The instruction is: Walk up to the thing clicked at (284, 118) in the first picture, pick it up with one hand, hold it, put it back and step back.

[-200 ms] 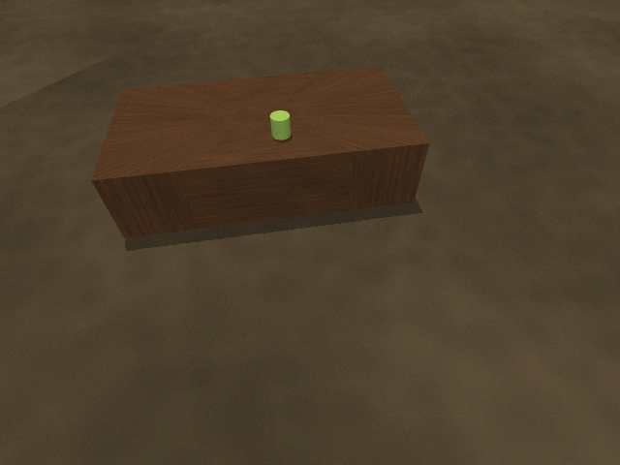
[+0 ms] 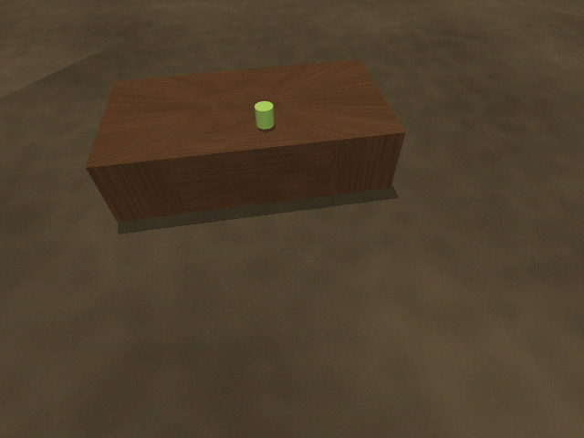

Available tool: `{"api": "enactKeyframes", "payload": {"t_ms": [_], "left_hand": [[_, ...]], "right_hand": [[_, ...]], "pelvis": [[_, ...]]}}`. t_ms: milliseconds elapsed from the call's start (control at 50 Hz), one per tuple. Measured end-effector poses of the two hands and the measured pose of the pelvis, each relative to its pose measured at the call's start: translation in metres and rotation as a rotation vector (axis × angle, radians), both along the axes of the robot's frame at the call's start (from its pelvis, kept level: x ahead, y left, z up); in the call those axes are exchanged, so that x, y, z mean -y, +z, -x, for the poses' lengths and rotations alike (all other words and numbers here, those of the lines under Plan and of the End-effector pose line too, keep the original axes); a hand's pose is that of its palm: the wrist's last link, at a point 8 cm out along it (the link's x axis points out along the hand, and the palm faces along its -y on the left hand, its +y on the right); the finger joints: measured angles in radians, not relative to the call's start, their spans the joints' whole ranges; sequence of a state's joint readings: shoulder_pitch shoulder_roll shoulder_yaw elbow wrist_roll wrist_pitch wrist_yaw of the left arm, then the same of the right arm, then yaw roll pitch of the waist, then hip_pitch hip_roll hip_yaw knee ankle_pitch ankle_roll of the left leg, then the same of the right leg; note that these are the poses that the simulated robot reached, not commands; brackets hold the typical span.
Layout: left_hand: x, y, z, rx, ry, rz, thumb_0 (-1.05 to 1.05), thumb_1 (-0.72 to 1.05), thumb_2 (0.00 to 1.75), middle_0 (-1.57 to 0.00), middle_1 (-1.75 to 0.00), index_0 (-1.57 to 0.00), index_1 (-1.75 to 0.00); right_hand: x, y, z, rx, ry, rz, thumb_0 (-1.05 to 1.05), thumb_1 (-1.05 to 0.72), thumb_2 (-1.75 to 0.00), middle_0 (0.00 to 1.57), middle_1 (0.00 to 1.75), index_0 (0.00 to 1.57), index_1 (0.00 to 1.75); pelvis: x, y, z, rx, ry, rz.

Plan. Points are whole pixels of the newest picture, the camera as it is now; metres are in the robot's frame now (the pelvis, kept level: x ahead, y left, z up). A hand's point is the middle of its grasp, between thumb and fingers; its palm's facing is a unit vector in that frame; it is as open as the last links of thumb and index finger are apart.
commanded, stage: stand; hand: right
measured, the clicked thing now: (264, 115) +1.42 +0.14 -0.41
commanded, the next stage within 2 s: walk up in 0.92 s
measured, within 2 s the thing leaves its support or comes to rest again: neither
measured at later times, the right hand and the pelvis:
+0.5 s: hand out of the picture +0.09 -0.25 -0.16, palm faces -0.03 +0.94 -0.33, open 7.4 cm; pelvis +0.01 +0.00 +0.00, yaw +0 degrees
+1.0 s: hand out of the picture +0.09 -0.25 -0.16, palm faces -0.06 +0.94 -0.33, open 7.4 cm; pelvis +0.01 +0.01 +0.00, yaw +2 degrees
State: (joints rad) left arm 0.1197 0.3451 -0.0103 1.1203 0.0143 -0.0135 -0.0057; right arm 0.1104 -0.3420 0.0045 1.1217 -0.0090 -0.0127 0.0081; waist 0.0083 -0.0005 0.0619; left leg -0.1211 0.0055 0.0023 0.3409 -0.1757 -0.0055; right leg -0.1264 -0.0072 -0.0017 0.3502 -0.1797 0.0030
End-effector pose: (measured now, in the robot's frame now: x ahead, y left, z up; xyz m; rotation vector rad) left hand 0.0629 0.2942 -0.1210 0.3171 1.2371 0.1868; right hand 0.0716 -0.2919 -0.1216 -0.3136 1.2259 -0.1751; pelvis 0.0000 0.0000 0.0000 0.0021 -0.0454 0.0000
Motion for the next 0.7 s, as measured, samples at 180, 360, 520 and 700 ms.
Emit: {"api": "enactKeyframes", "payload": {"t_ms": [180,360,520,700], "left_hand": [[0.000,0.000,-0.005,0.000,-0.002,-0.001,0.01,0.91,0.90,-0.20,-0.30,-0.20,-0.30],[0.001,0.002,-0.015,0.024,-0.009,-0.001,0.01,0.91,0.90,-0.20,-0.30,-0.20,-0.30],[0.001,0.002,-0.019,0.030,-0.010,0.002,0.01,0.91,0.90,-0.20,-0.30,-0.20,-0.30],[-0.001,0.001,-0.016,0.022,-0.005,0.000,0.01,0.91,0.90,-0.20,-0.30,-0.20,-0.30]], "right_hand": [[0.000,0.000,-0.003,-0.005,-0.002,0.003,0.01,-0.91,-0.90,0.20,0.30,0.20,0.29],[0.001,0.002,-0.009,0.008,-0.001,0.006,0.01,-0.91,-0.90,0.20,0.30,0.20,0.29],[0.001,0.003,-0.012,0.013,-0.002,0.006,0.01,-0.91,-0.90,0.20,0.30,0.20,0.29],[0.000,0.003,-0.011,0.009,-0.001,0.008,0.01,-0.91,-0.90,0.20,0.30,0.20,0.29]], "pelvis": [[0.000,0.000,-0.004,-0.003,0.001,0.000],[0.000,0.000,-0.007,-0.002,0.002,0.002],[-0.001,0.001,-0.008,0.000,0.002,0.002],[-0.002,0.001,-0.009,0.001,0.002,0.003]]}}
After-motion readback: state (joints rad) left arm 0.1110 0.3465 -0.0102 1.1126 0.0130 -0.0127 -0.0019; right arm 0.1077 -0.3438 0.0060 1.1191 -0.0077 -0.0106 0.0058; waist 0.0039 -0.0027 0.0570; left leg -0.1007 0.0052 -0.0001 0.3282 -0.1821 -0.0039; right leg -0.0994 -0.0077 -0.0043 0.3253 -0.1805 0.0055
